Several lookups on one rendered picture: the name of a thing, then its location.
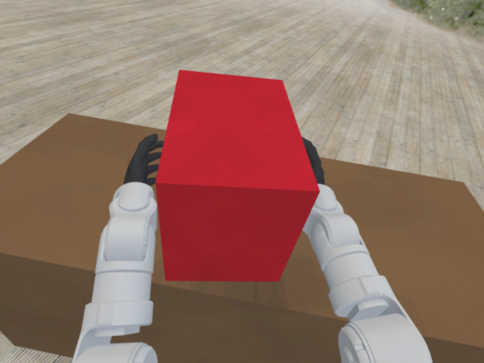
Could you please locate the carton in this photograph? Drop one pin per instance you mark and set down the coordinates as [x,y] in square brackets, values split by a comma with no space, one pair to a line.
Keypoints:
[234,185]

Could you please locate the robot left upper arm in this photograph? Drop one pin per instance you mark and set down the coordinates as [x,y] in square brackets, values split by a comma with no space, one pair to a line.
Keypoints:
[118,353]

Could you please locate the robot left hand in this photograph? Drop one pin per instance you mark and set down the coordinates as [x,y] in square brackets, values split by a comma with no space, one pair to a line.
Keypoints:
[138,169]

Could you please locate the robot left forearm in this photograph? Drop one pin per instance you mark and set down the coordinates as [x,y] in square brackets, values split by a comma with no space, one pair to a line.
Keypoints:
[125,263]

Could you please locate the robot right hand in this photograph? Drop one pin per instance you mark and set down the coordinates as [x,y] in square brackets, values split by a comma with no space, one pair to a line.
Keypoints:
[315,161]

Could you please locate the pedestal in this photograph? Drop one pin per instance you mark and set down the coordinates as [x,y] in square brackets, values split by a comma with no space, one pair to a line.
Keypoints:
[424,234]

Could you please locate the robot right upper arm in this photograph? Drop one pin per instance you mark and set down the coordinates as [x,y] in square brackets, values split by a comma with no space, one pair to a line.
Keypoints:
[383,339]

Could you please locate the robot right forearm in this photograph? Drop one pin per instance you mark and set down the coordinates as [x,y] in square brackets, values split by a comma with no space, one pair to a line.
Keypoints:
[357,291]

